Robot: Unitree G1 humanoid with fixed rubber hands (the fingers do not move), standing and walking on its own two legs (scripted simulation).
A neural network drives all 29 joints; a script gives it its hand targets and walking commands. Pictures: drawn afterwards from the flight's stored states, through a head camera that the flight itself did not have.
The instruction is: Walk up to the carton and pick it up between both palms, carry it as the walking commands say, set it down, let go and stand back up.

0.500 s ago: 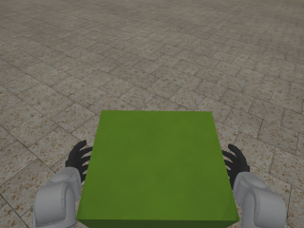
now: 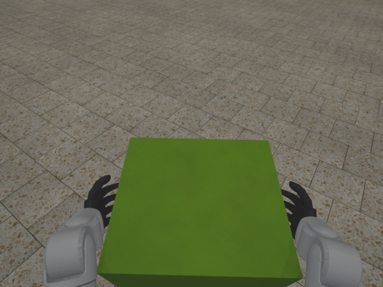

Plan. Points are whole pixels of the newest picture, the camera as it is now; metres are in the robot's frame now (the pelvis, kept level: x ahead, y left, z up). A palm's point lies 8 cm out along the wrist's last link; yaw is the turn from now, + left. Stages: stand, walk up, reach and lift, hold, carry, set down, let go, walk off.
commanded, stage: carry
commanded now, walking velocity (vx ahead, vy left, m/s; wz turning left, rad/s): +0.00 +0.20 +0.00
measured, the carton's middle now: (197, 220) +0.28 +0.01 +0.01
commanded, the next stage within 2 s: none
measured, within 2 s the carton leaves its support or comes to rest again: neither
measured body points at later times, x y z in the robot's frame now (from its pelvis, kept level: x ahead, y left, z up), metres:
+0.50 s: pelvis -0.05 +0.13 -0.01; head -0.05 +0.14 +0.44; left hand +0.21 +0.32 +0.07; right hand +0.21 -0.06 +0.08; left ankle -0.03 +0.27 -0.74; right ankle -0.04 -0.05 -0.73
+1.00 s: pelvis -0.10 +0.27 +0.00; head -0.10 +0.27 +0.45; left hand +0.16 +0.44 +0.07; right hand +0.15 +0.06 +0.07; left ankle -0.08 +0.41 -0.73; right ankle -0.07 +0.10 -0.73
